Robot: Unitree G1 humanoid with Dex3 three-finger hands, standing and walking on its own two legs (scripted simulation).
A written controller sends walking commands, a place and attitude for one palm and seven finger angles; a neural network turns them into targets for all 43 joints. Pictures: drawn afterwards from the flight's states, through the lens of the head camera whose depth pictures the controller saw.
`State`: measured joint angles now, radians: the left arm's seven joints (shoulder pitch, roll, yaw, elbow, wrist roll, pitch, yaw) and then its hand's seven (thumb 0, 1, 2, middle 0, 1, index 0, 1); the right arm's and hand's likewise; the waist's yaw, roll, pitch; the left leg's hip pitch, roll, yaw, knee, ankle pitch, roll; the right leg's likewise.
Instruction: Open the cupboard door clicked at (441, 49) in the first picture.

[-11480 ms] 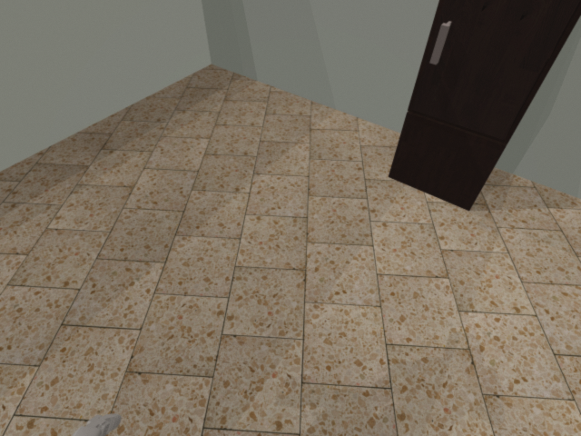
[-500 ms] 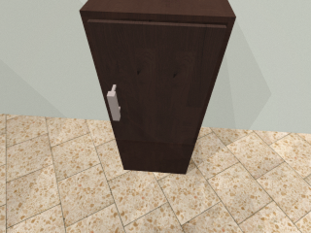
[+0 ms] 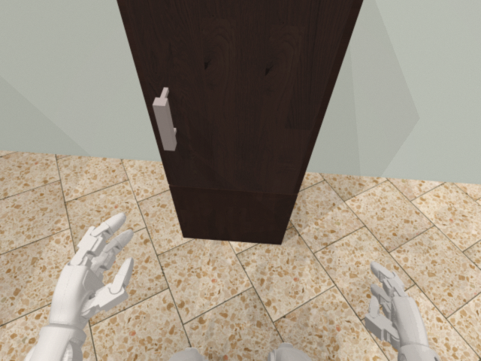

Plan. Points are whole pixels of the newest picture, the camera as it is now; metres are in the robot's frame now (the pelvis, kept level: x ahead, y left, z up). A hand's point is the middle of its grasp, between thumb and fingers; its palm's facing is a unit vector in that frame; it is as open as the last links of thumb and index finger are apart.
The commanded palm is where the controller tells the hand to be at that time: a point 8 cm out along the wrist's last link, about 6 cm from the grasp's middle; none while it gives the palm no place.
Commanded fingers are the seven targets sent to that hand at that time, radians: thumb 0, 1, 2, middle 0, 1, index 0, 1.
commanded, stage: raise the hand with hooked fingers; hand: left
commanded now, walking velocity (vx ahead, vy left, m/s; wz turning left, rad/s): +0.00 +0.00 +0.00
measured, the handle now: (167, 119) +0.61 +0.20 +0.01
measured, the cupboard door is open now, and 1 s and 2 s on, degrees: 0 0 0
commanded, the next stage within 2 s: move the hooked fingers beside the handle in 1.76 s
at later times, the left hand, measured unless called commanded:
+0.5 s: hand (91, 287) +0.23 +0.24 +0.01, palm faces -0.02 -1.00 -0.03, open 11.1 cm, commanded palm +0.20 +0.30 +0.01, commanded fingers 0.00 -0.10 0.47 -0.27 -0.94 -0.27 -0.94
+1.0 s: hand (63, 261) +0.26 +0.29 +0.02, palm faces +0.01 -1.00 -0.08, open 13.7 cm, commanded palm +0.23 +0.34 +0.03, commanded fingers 0.00 -0.50 0.30 -0.30 -1.20 -0.30 -1.20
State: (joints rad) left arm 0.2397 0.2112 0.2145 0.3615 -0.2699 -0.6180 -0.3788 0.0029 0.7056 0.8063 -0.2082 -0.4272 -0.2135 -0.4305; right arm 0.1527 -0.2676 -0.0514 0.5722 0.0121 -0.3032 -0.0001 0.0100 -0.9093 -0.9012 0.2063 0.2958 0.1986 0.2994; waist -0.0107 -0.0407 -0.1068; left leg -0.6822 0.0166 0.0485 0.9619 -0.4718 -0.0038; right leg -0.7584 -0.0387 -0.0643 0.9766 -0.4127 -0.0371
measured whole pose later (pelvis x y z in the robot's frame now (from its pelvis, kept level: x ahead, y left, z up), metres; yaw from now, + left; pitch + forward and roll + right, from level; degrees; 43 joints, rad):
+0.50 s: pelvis -0.02 +0.03 -0.03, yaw +0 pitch +15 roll -2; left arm 0.26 0.29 0.28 0.11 -0.33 -0.29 -0.38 0.01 0.12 0.56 -0.25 -0.80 -0.26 -0.80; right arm 0.27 -0.20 0.03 0.54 0.03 -0.21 -0.05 0.02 -0.90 -0.90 0.21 0.30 0.20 0.30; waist -0.02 0.03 -0.11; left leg -0.90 0.02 0.02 1.16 -0.53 0.03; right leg -0.92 -0.04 -0.09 1.09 -0.43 -0.01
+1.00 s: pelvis +0.00 +0.03 -0.02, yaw +1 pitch +15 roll -3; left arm 0.12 0.38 0.36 0.25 -0.34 -0.34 -0.45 -0.01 -0.43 0.32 -0.29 -1.15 -0.30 -1.16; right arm 0.24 -0.26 0.04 0.51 0.03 -0.22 -0.06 0.01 -0.91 -0.90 0.21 0.30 0.20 0.30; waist 0.00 0.02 -0.11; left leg -0.85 0.01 -0.01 1.12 -0.54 0.03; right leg -0.86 -0.04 -0.11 1.03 -0.43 0.00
